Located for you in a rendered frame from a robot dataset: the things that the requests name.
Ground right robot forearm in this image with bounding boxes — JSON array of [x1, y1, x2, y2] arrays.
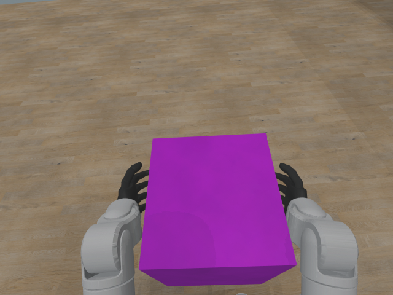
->
[[286, 197, 359, 295]]

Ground carton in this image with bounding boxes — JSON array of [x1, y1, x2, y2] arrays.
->
[[139, 133, 297, 286]]

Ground robot right hand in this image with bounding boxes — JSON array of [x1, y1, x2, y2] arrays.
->
[[275, 163, 307, 216]]

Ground left robot forearm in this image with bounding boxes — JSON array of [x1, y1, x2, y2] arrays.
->
[[81, 198, 142, 295]]

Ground robot left hand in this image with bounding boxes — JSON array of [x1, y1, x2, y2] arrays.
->
[[117, 162, 149, 213]]

